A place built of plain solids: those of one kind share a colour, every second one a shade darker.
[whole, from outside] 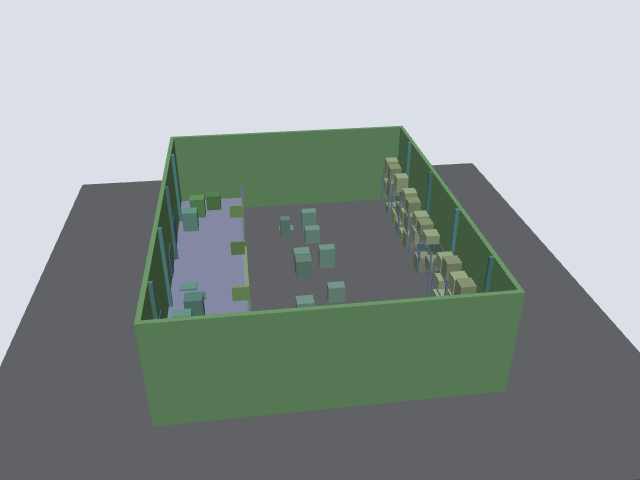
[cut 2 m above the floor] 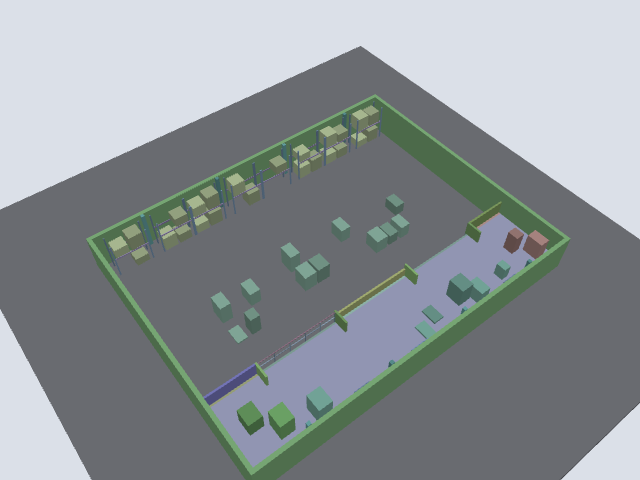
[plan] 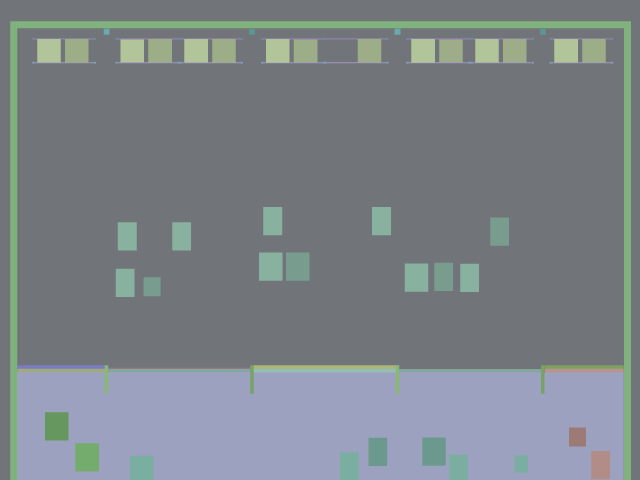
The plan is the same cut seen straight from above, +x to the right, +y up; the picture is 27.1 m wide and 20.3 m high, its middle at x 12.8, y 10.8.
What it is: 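A goods hall 25.6 x 19.8 m, 7.0 m high, with one raised deck 1.05 m over the floor along its south wall; three loading bays of 6 m between partitions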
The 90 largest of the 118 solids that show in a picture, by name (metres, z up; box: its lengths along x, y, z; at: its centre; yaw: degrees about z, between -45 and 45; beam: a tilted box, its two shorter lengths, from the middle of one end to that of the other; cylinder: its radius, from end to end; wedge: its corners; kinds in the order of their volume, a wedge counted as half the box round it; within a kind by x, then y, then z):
{
 "wall_1": {"box": [0.3, 20.35, 7.1], "at": [-0.15, 9.88, 3.5]},
 "wall_2": {"box": [26.25, 0.3, 7.1], "at": [12.82, -0.15, 3.5]},
 "wall_3": {"box": [26.25, 0.3, 7.1], "at": [12.82, 19.9, 3.5]},
 "wall_4": {"box": [0.3, 20.35, 7.1], "at": [25.8, 9.88, 3.5]},
 "deck_inner_1": {"box": [25.65, 5.21, 1.1], "at": [12.82, 2.6, 0.5]},
 "rack_load_1": {"box": [1.0, 1.0, 0.78], "at": [1.33, 18.8, 2.14]},
 "rack_load_2": {"box": [1.0, 1.0, 1.24], "at": [1.33, 18.8, 3.92]},
 "rack_load_3": {"box": [1.0, 1.0, 0.68], "at": [2.52, 18.8, 0.34]},
 "rack_load_4": {"box": [1.0, 1.0, 1.24], "at": [2.52, 18.8, 2.37]},
 "rack_load_5": {"box": [1.0, 1.0, 1.09], "at": [2.52, 18.8, 3.85]},
 "rack_load_6": {"box": [1.0, 1.0, 1.24], "at": [4.86, 18.8, 0.62]},
 "rack_load_7": {"box": [1.0, 1.0, 1.24], "at": [4.86, 18.8, 3.92]},
 "rack_load_8": {"box": [1.0, 1.0, 0.84], "at": [6.04, 18.8, 0.42]},
 "rack_load_9": {"box": [1.0, 1.0, 0.79], "at": [6.04, 18.8, 2.15]},
 "rack_load_10": {"box": [1.0, 1.0, 0.82], "at": [7.56, 18.8, 0.41]},
 "rack_load_11": {"box": [1.0, 1.0, 0.92], "at": [7.56, 18.8, 2.21]},
 "rack_load_12": {"box": [1.0, 1.0, 1.14], "at": [7.56, 18.8, 3.87]},
 "rack_load_13": {"box": [1.0, 1.0, 1.29], "at": [8.74, 18.8, 0.65]},
 "rack_load_14": {"box": [1.0, 1.0, 1.24], "at": [8.74, 18.8, 2.37]},
 "rack_load_15": {"box": [1.0, 1.0, 0.89], "at": [8.74, 18.8, 3.75]},
 "rack_load_16": {"box": [1.0, 1.0, 1.14], "at": [11.01, 18.8, 2.32]},
 "rack_load_17": {"box": [1.0, 1.0, 0.84], "at": [11.01, 18.8, 3.72]},
 "rack_load_18": {"box": [1.0, 1.0, 1.19], "at": [12.19, 18.8, 0.6]},
 "rack_load_19": {"box": [1.0, 1.0, 0.79], "at": [12.19, 18.8, 3.7]},
 "rack_load_20": {"box": [1.0, 1.0, 0.69], "at": [13.71, 18.8, 3.65]},
 "rack_load_21": {"box": [1.0, 1.0, 0.79], "at": [14.89, 18.8, 2.15]},
 "rack_load_22": {"box": [1.0, 1.0, 1.12], "at": [17.16, 18.8, 0.56]},
 "rack_load_23": {"box": [1.0, 1.0, 0.69], "at": [17.16, 18.8, 2.1]},
 "rack_load_24": {"box": [1.0, 1.0, 0.84], "at": [17.16, 18.8, 3.72]},
 "rack_load_25": {"box": [1.0, 1.0, 1.24], "at": [18.34, 18.8, 0.62]},
 "rack_load_26": {"box": [1.0, 1.0, 1.24], "at": [18.34, 18.8, 3.92]},
 "rack_load_27": {"box": [1.0, 1.0, 0.94], "at": [19.86, 18.8, 0.47]},
 "rack_load_28": {"box": [1.0, 1.0, 1.19], "at": [19.86, 18.8, 2.35]},
 "rack_load_29": {"box": [1.0, 1.0, 0.99], "at": [19.86, 18.8, 3.8]},
 "rack_load_30": {"box": [1.0, 1.0, 0.89], "at": [21.04, 18.8, 0.45]},
 "rack_load_31": {"box": [1.0, 1.0, 0.79], "at": [21.04, 18.8, 2.15]},
 "rack_load_32": {"box": [1.0, 1.0, 1.24], "at": [21.04, 18.8, 3.92]},
 "rack_load_33": {"box": [1.0, 1.0, 0.68], "at": [23.21, 18.8, 0.34]},
 "rack_load_34": {"box": [1.0, 1.0, 1.24], "at": [23.21, 18.8, 2.37]},
 "rack_load_35": {"box": [1.0, 1.0, 1.14], "at": [24.39, 18.8, 0.57]},
 "rack_load_36": {"box": [1.0, 1.0, 1.09], "at": [24.39, 18.8, 2.3]},
 "below_1": {"box": [0.8, 1.2, 0.14], "at": [4.56, 8.99, 0.07]},
 "below_2": {"box": [0.8, 1.2, 1.69], "at": [4.65, 10.95, 0.85]},
 "below_3": {"box": [0.72, 0.8, 1.67], "at": [5.69, 8.82, 0.83]},
 "below_4": {"box": [0.8, 1.2, 1.29], "at": [6.95, 10.95, 0.65]},
 "below_5": {"box": [1.0, 1.2, 1.45], "at": [10.72, 9.67, 0.72]},
 "below_6": {"box": [0.8, 1.2, 1.67], "at": [10.8, 11.6, 0.83]},
 "below_7": {"box": [1.0, 1.2, 1.45], "at": [11.86, 9.67, 0.72]},
 "below_8": {"box": [0.8, 1.2, 1.24], "at": [15.4, 11.6, 0.62]},
 "below_9": {"box": [1.0, 1.2, 1.25], "at": [16.88, 9.21, 0.62]},
 "below_10": {"box": [0.8, 1.2, 0.98], "at": [18.03, 9.24, 0.49]},
 "below_11": {"box": [0.8, 1.2, 1.15], "at": [19.13, 9.2, 0.57]},
 "below_12": {"box": [0.8, 1.2, 0.94], "at": [20.4, 11.15, 0.47]},
 "back_1": {"box": [1.0, 1.2, 1.65], "at": [5.26, 1.08, 1.88]},
 "back_2": {"box": [0.8, 1.2, 0.14], "at": [14.04, 1.22, 1.12]},
 "back_3": {"box": [0.8, 1.2, 0.14], "at": [15.25, 1.84, 1.12]},
 "back_4": {"box": [1.0, 1.2, 1.65], "at": [17.62, 1.85, 1.88]},
 "back_5": {"box": [0.8, 1.2, 1.2], "at": [18.66, 1.13, 1.65]},
 "back_6": {"box": [0.58, 0.74, 1.07], "at": [21.31, 1.33, 1.58]},
 "strip_1": {"box": [6.0, 0.15, 1.1], "at": [6.85, 5.28, 0.5]},
 "strip_2": {"box": [6.0, 0.3, 1.1], "at": [13.0, 5.35, 0.5]},
 "strip_3": {"box": [6.0, 0.15, 1.1], "at": [19.15, 5.28, 0.5]},
 "endw_1": {"box": [1.0, 1.2, 1.3], "at": [1.67, 2.92, 1.7]},
 "endw_2": {"box": [1.0, 1.2, 1.7], "at": [2.95, 1.61, 1.9]},
 "column_1": {"box": [0.25, 0.25, 7.05], "at": [3.77, 0.14, 3.52]},
 "column_2": {"box": [0.25, 0.25, 7.05], "at": [3.77, 19.61, 3.52]},
 "column_3": {"box": [0.25, 0.25, 7.05], "at": [9.93, 0.14, 3.52]},
 "column_4": {"box": [0.25, 0.25, 7.05], "at": [9.93, 19.61, 3.52]},
 "column_5": {"box": [0.25, 0.25, 7.05], "at": [16.07, 0.14, 3.52]},
 "column_6": {"box": [0.25, 0.25, 7.05], "at": [16.07, 19.61, 3.52]},
 "column_7": {"box": [0.25, 0.25, 7.05], "at": [22.23, 0.14, 3.52]},
 "column_8": {"box": [0.25, 0.25, 7.05], "at": [22.23, 19.61, 3.52]},
 "ende_1": {"box": [0.72, 0.8, 1.65], "at": [23.69, 2.47, 1.88]},
 "ende_2": {"box": [0.8, 1.2, 1.55], "at": [24.67, 1.28, 1.82]},
 "strip_endw_1": {"box": [3.7, 0.3, 1.1], "at": [1.85, 5.35, 0.5]},
 "strip_ende_1": {"box": [3.35, 0.3, 1.1], "at": [23.98, 5.35, 0.5]},
 "screen_1": {"box": [0.15, 1.2, 1.1], "at": [3.77, 4.9, 1.6]},
 "screen_2": {"box": [0.15, 1.2, 1.1], "at": [9.93, 4.9, 1.6]},
 "screen_3": {"box": [0.15, 1.2, 1.1], "at": [16.07, 4.9, 1.6]},
 "screen_4": {"box": [0.15, 1.2, 1.1], "at": [22.23, 4.9, 1.6]},
 "guard_face_1": {"box": [6.0, 0.15, 0.7], "at": [13.0, 5.42, 1.4]},
 "end_face_endw_1": {"box": [3.7, 0.15, 1.1], "at": [1.85, 5.42, 1.6]},
 "end_face_ende_1": {"box": [3.35, 0.15, 1.1], "at": [23.98, 5.42, 1.6]},
 "door_back_1": {"box": [1.14, 0.05, 2.22], "at": [7.5, 0.03, 2.16]},
 "door_back_2": {"box": [1.34, 0.05, 2.22], "at": [12.05, 0.03, 2.16]},
 "rack_1": {"box": [0.09, 0.09, 3.55], "at": [0.67, 18.3, 1.77]},
 "rack_2": {"box": [0.09, 0.09, 3.55], "at": [0.67, 19.3, 1.77]},
 "rack_3": {"box": [0.09, 0.09, 3.55], "at": [3.28, 18.3, 1.77]},
 "rack_4": {"box": [0.09, 0.09, 3.55], "at": [4.2, 18.3, 1.77]},
 "rack_5": {"box": [0.09, 0.09, 3.55], "at": [4.2, 19.3, 1.77]}
}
